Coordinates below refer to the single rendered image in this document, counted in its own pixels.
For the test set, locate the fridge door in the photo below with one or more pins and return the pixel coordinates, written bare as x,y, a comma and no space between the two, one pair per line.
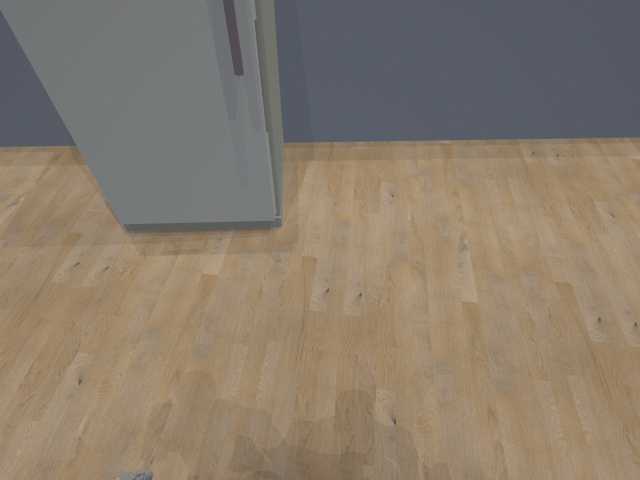
146,89

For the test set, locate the handle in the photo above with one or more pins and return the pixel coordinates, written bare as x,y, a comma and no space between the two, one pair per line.
233,35

